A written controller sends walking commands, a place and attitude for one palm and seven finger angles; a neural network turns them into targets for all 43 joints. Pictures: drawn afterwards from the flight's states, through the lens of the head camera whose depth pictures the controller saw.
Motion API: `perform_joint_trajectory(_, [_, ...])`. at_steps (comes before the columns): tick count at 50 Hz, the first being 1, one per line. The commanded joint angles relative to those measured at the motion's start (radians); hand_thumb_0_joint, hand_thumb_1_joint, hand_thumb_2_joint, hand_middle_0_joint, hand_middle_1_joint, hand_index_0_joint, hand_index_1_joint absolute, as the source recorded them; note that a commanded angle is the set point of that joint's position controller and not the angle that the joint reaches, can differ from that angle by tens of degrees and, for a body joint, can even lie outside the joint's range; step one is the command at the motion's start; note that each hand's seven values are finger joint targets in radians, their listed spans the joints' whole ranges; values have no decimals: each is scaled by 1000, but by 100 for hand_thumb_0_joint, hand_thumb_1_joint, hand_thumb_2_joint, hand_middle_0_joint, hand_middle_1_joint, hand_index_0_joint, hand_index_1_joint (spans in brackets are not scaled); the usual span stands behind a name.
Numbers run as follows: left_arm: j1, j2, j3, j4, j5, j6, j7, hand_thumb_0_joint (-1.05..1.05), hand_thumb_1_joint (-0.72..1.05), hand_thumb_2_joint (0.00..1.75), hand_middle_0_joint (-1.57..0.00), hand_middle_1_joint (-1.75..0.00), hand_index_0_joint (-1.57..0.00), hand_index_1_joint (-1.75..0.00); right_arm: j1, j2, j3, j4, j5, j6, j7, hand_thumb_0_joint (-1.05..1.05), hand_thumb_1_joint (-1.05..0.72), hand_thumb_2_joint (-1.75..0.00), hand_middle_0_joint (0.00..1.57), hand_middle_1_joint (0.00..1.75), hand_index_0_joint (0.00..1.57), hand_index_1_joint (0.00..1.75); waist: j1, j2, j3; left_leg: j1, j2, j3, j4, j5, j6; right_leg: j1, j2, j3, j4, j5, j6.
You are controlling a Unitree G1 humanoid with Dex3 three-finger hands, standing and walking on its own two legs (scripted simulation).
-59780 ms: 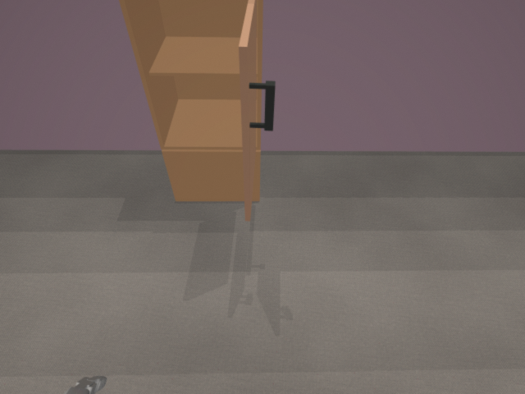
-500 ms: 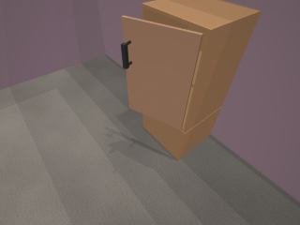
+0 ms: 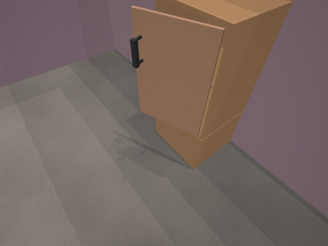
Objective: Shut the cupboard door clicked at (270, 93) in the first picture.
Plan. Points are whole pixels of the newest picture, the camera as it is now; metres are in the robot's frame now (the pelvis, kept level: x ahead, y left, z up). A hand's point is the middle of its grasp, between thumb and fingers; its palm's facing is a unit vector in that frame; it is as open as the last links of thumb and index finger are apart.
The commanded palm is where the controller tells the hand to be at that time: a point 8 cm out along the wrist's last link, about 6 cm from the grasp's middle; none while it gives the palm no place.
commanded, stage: look to check the result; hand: left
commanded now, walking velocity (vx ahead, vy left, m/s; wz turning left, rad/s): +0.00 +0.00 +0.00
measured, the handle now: (137, 51) +0.88 +0.16 +0.02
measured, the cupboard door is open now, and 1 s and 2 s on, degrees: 21 21 21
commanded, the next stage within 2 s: walk to a spot facing it in 0.24 s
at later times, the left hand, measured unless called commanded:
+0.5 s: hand out of the picture -0.02 +0.15 -0.18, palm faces +0.08 -0.98 -0.16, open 7.4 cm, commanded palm none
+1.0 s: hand out of the picture +0.07 +0.24 -0.16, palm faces +0.32 -0.91 -0.26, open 7.4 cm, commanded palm none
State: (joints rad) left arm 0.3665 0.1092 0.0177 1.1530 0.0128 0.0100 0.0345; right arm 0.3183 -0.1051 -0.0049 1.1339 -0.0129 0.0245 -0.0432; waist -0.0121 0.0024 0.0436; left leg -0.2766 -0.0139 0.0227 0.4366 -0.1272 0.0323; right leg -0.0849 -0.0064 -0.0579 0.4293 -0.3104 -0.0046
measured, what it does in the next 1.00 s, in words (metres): lifts its right foot, turning left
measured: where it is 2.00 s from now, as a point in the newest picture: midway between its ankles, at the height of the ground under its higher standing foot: outside the picture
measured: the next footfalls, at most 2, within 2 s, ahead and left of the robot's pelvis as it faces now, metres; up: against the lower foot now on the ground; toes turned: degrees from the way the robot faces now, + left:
right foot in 1.16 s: +0.09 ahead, -0.15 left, +0.00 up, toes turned +28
left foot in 1.54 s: -0.02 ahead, +0.08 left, +0.00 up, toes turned +47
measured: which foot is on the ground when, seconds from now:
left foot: down 0.00-1.00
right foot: down 0.00-0.70, up 0.72-1.00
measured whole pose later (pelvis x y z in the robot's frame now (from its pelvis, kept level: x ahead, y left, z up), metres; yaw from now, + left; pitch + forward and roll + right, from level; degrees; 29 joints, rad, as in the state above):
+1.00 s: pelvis +0.01 +0.00 +0.00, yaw +19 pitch +3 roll -2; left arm 0.09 0.25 0.09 0.88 0.03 0.05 0.01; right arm 0.21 -0.22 -0.06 0.94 -0.03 0.04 -0.01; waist -0.04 0.01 0.07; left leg -0.38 -0.07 -0.10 0.45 -0.11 0.06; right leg -0.46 -0.04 0.04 0.97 -0.38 0.06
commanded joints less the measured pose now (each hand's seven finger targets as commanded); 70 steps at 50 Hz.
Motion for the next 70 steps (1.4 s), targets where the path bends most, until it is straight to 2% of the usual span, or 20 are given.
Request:
perform_joint_trajectory(1, [108, 81, 6, -1, -3, -12, 6, 0, 90, 90, -20, -30, -20, -30, 69, -98, -12, -28, 2, -15, -4, 0, -90, -90, 20, 30, 20, 30, 4, 0, 70, 80, 97, -115, -90, -26, 12, -152, -77, 77, -119, 20, -43])
perform_joint_trajectory(21, [79, 117, 25, -25, -2, -6, 11, 0, 90, 90, -20, -30, -20, -30, 25, -128, -17, -39, 2, -12, 0, 0, -90, -90, 20, 30, 20, 30, 10, -23, 73, 33, 91, -103, -15, 103, 14, -88, -105, 44, -82, 102, -40])
perform_joint_trajectory(26, [21, 172, 60, -89, 5, 8, 13, 0, 90, 90, -20, -30, -20, -30, -1, -136, -39, -87, -3, 8, 11, 0, -90, -90, 20, 30, 20, 30, 9, -105, 60, -87, 44, -44, 191, 31, -4, -76, -227, 62, -67, 137, -106])
perform_joint_trajectory(31, [-85, 210, 80, -166, 22, 10, 16, 0, 90, 90, -20, -30, -20, -30, -45, -139, -61, -160, -6, 21, 29, 0, -90, -90, 20, 30, 20, 30, -10, -130, 104, -174, 79, 17, 384, -294, -30, -86, -363, 23, 6, 420, -172])
perform_joint_trajectory(32, [-105, 224, 87, -179, 19, 9, 15, 0, 90, 90, -20, -30, -20, -30, -20, -146, -63, -161, -6, 16, 32, 0, -90, -90, 20, 30, 20, 30, -26, -94, 85, -121, 91, 10, 267, -199, -24, -78, -343, -35, 111, 468, -137])
perform_joint_trajectory(33, [-93, 220, 89, -192, 11, 11, 11, 0, 90, 90, -20, -30, -20, -30, 44, -180, -67, -154, -13, 8, 32, 0, -90, -90, 20, 30, 20, 30, -43, 53, 32, -14, 119, -83, 115, 101, 14, -135, -260, -104, 301, 404, -62])
perform_joint_trajectory(34, [-51, 184, 85, -211, -6, 15, 7, 0, 90, 90, -20, -30, -20, -30, 88, -249, -74, -156, -23, -2, 27, 0, -90, -90, 20, 30, 20, 30, -41, 297, -2, 72, 266, -411, -12, 466, 123, -278, -94, -143, 541, 57, 24])
perform_joint_trajectory(35, [-101, 173, 75, -246, -5, 19, 8, 0, 90, 90, -20, -30, -20, -30, 116, -290, -83, -142, -18, 2, 16, 0, -90, -90, 20, 30, 20, 30, -57, 317, -32, 97, 359, -557, -117, 445, 203, -360, -23, -28, 706, -366, 24])
perform_joint_trajectory(37, [-189, 191, 81, -261, 6, 32, 4, 0, 90, 90, -20, -30, -20, -30, 69, -288, -87, -166, -17, 1, 11, 0, -90, -90, 20, 30, 20, 30, -53, 158, -28, 12, 338, -564, -182, -8, 169, -416, -71, 80, 773, -257, 14])
perform_joint_trajectory(39, [-192, 191, 85, -269, 14, 26, -7, 0, 90, 90, -20, -30, -20, -30, -13, -279, -83, -202, -22, -3, 9, 0, -90, -90, 20, 30, 20, 30, -18, 66, -27, -23, 267, -487, -194, -205, 127, -433, -72, 101, 767, -114, 31])
perform_joint_trajectory(44, [-185, 189, 82, -291, 16, 22, -16, 0, 90, 90, -20, -30, -20, -30, -51, -293, -93, -233, -18, -7, 13, 0, -90, -90, 20, 30, 20, 30, -8, 64, -104, 53, 203, -408, -170, -127, 123, -431, -45, 85, 636, -54, 59])
perform_joint_trajectory(52, [-215, 210, 73, -346, 12, 26, -14, 0, 90, 90, -20, -30, -20, -30, -72, -326, -118, -272, -23, 18, 29, 0, -90, -90, 20, 30, 20, 30, -23, 188, -100, 22, 164, -490, -149, -134, 122, -326, 15, 72, 375, -125, 60])
perform_joint_trajectory(55, [-84, 234, 80, -323, 5, 27, -10, 0, 90, 90, -20, -30, -20, -30, -142, -322, -125, -308, -20, 28, 33, 0, -90, -90, 20, 30, 20, 30, 36, 181, -112, -117, 102, -460, -128, -197, 72, -98, 48, 43, 140, -65, 38])
perform_joint_trajectory(56, [-28, 269, 89, -311, 8, 20, -8, 0, 90, 90, -20, -30, -20, -30, -167, -306, -124, -316, -12, 31, 36, 0, -90, -90, 20, 30, 20, 30, 63, 134, -108, -216, 46, -414, -66, -249, 28, 24, 22, 60, -20, -9, 24])
perform_joint_trajectory(57, [-18, 337, 105, -321, 23, 10, -1, 0, 90, 90, -20, -30, -20, -30, -142, -233, -121, -321, 0, 34, 41, 0, -90, -90, 20, 30, 20, 30, 62, -97, -117, -361, -63, -269, 192, -358, -47, 108, -197, 298, -203, -160, -52])
perform_joint_trajectory(58, [-110, 382, 103, -352, 30, 10, 6, 0, 90, 90, -20, -30, -20, -30, -137, -207, -121, -333, -6, 27, 39, 0, -90, -90, 20, 30, 20, 30, 50, -287, -43, -453, -138, -120, 563, -423, -91, -41, -467, 580, -290, -202, -160])
perform_joint_trajectory(60, [-311, 313, 75, -404, 16, 9, 9, 0, 90, 90, -20, -30, -20, -30, -73, -234, -122, -317, -23, 40, 58, 0, -90, -90, 20, 30, 20, 30, -66, -107, 9, -329, -47, -132, 813, -323, -68, -273, -382, 325, -226, -88, -150])
perform_joint_trajectory(61, [-303, 270, 74, -404, 12, 1, 13, 0, 90, 90, -20, -30, -20, -30, -67, -222, -119, -307, -21, 41, 57, 0, -90, -90, 20, 30, 20, 30, -66, -155, -16, -341, -31, -111, 838, -303, -75, -213, -323, 299, -173, 79, -137])
perform_joint_trajectory(64, [-172, 258, 68, -363, 11, -16, 11, 0, 90, 90, -20, -30, -20, -30, -127, -218, -99, -325, -9, 31, 68, 0, -90, -90, 20, 30, 20, 30, -18, -202, -46, -367, -1, -36, 726, -275, -97, 22, -272, 89, -13, 627, -119])
perform_joint_trajectory(70, [-5, 301, 93, -317, 18, -9, 10, 0, 90, 90, -20, -30, -20, -30, -260, -182, -70, -352, -4, 30, 72, 0, -90, -90, 20, 30, 20, 30, 62, -228, -59, -284, 11, 54, 440, -313, -80, 146, -309, 19, 60, 795, -101])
